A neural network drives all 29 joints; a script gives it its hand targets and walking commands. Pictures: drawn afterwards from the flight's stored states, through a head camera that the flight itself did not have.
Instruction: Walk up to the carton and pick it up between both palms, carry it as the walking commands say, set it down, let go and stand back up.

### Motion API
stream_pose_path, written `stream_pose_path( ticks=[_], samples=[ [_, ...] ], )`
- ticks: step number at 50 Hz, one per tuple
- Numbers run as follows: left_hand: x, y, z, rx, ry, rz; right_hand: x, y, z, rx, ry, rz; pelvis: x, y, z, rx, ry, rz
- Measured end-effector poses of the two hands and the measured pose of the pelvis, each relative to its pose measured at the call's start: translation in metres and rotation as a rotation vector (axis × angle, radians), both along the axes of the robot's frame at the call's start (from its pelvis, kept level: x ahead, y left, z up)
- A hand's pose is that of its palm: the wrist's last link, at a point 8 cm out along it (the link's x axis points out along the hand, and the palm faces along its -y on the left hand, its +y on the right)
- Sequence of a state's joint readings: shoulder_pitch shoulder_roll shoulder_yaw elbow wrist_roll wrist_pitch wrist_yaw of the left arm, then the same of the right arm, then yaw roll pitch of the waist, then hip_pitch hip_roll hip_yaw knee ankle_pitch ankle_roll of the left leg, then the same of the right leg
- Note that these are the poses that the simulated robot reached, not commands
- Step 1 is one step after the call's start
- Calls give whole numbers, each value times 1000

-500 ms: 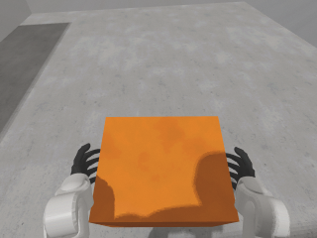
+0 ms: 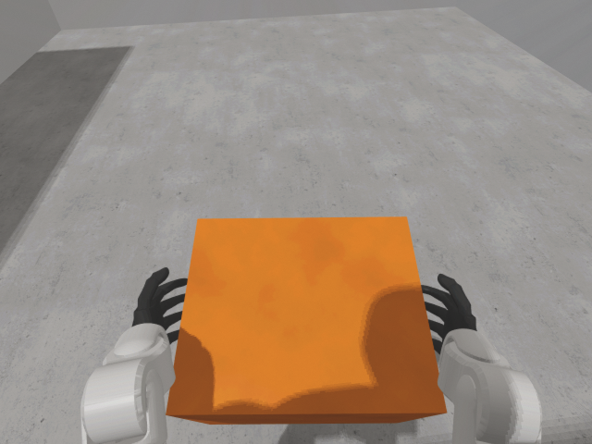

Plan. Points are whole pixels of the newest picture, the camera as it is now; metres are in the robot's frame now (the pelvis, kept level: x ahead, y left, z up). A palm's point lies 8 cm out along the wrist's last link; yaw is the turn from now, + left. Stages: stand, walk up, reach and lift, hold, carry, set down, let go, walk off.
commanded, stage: carry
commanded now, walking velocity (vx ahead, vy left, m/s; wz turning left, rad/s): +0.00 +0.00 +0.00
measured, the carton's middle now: (302, 326) +0.29 +0.00 +0.02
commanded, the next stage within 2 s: hold in 0.36 s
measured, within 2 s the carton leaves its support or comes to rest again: neither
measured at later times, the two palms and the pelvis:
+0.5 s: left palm (174, 329) +0.28 +0.17 +0.04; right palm (442, 335) +0.26 -0.19 +0.03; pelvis -0.01 +0.00 +0.01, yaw -2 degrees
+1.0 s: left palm (181, 290) +0.34 +0.17 +0.04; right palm (429, 311) +0.30 -0.18 +0.03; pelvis +0.05 +0.03 +0.02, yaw -3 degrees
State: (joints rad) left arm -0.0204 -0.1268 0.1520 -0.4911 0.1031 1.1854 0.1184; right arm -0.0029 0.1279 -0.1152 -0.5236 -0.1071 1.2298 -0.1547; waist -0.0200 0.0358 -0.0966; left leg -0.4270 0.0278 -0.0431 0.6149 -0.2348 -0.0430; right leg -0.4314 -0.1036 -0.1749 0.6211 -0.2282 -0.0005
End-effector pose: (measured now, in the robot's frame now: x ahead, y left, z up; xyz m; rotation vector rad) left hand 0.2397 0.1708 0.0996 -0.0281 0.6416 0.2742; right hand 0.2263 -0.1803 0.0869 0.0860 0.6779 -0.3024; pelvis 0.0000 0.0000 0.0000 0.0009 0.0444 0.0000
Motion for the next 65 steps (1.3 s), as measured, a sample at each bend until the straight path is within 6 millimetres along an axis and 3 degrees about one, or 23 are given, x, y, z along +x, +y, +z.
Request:
stream_pose_path(
  ticks=[20,22,24,26,29,37,41,51,59,65],
  samples=[
    [4,1,-8,-5,19,-7,4,1,-3,-11,14,1,2,1,1,0,-2,-1],
    [19,0,-23,23,33,-54,17,-2,-17,-18,24,22,-3,1,4,11,-36,-15],
    [36,-1,-51,69,94,-138,31,-6,-42,-40,67,40,-6,2,6,16,-41,-26],
    [41,-3,-72,113,127,-200,31,-8,-62,-46,77,39,-4,5,3,9,-41,-39],
    [46,-5,-81,127,146,-230,28,-9,-74,-47,84,16,0,9,5,0,-33,-44],
    [90,-1,-40,85,-19,-210,65,-4,-26,-85,-84,13,25,14,8,-8,-6,-45],
    [102,4,-30,60,-28,-206,78,0,-19,-79,-88,11,37,18,11,-13,-15,-45],
    [101,2,-65,2,94,-210,68,-2,-56,-66,55,-21,49,26,18,-23,-13,-45],
    [96,-4,-77,-3,78,-243,59,-10,-76,-32,62,-18,43,24,17,-20,-23,-45],
    [86,-5,-98,-19,111,-229,49,-16,-97,31,94,18,39,19,16,-13,-33,-45]
  ],
)
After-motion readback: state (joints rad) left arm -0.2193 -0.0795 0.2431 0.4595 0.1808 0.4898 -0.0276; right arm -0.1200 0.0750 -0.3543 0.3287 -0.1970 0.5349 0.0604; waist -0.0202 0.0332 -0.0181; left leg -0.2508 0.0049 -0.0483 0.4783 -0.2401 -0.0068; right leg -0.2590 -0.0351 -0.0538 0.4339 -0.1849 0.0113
